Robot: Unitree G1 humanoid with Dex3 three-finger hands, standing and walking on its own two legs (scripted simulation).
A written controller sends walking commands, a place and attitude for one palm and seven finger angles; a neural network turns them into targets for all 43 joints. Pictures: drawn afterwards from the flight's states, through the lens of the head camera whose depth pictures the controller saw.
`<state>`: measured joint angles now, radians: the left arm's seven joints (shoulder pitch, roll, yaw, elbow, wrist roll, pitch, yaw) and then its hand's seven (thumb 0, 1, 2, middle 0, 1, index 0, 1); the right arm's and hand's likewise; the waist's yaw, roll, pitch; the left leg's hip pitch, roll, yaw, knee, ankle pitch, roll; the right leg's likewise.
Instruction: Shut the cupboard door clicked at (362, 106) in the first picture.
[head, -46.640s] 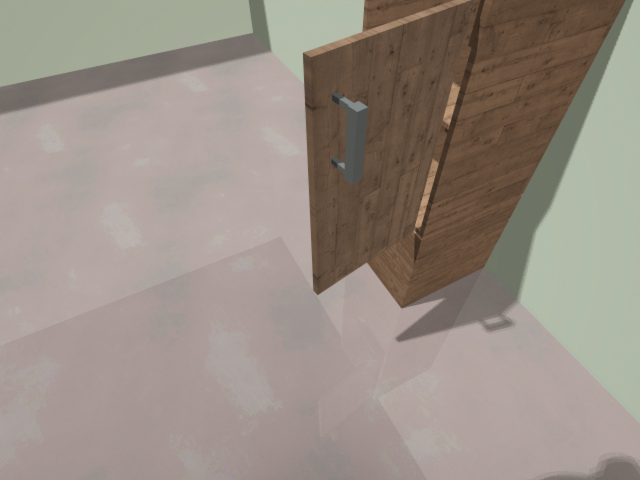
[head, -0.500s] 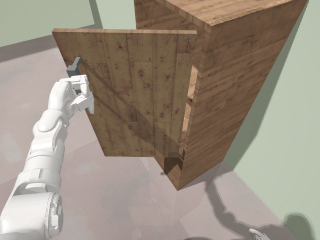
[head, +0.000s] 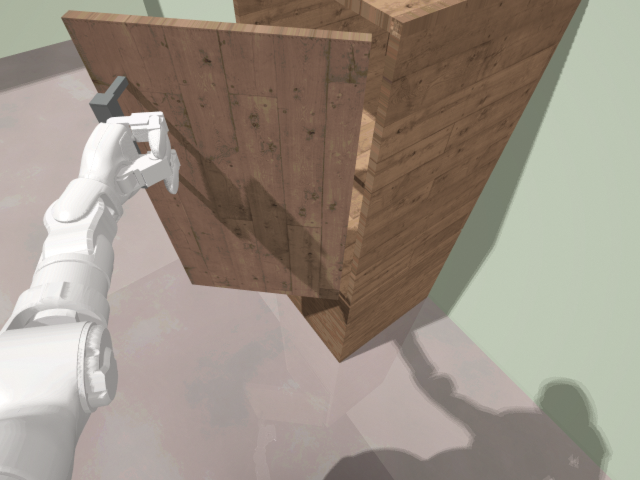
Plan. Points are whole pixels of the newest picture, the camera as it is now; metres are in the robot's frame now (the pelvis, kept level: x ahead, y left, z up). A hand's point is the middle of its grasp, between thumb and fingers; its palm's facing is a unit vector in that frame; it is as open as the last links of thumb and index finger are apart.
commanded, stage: push the door shut along its arc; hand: left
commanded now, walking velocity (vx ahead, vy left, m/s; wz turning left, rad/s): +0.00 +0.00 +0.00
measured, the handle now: (131, 135) +0.54 +0.23 +0.13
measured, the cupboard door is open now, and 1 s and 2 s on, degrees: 47 30 20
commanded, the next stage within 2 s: pull the fist back off the door in 1.00 s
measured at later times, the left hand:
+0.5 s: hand (198, 132) +0.52 +0.13 +0.15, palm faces -0.32 -0.95 +0.02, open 3.1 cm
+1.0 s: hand (221, 113) +0.56 +0.11 +0.15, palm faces -0.37 -0.93 +0.00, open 3.3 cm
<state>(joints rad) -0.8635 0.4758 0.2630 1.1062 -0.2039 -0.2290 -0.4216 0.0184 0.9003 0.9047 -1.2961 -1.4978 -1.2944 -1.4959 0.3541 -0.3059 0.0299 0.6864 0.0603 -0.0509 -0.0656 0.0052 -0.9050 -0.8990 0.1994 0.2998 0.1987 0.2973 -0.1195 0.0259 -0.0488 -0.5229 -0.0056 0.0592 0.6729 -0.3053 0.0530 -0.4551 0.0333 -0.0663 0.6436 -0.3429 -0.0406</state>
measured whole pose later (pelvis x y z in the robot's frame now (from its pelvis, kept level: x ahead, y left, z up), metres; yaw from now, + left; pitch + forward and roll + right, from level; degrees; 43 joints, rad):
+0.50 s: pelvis +0.00 +0.01 -0.01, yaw -1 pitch +15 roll -2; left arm -1.15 0.55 0.27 1.30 -0.15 -0.22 -0.48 0.02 0.90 0.90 -1.30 -1.50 -1.30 -1.50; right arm 0.39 -0.32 0.03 0.70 0.03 -0.06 -0.06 0.00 -0.90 -0.90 0.20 0.30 0.20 0.30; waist -0.20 0.03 -0.06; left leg -0.71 0.00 0.06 0.78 -0.34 0.07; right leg -0.63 0.03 -0.07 0.73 -0.36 -0.03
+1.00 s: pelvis +0.01 +0.01 -0.03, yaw +0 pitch +20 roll -3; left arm -1.35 0.57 0.19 1.38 -0.11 -0.17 -0.47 0.00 0.98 0.98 -1.30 -1.50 -1.29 -1.50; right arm 0.42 -0.31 0.02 0.75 0.00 -0.07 -0.05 0.00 -0.90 -0.90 0.20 0.30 0.20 0.30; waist -0.23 0.04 -0.07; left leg -0.83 0.00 0.05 0.86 -0.37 0.07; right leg -0.75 0.04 -0.08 0.79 -0.40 -0.03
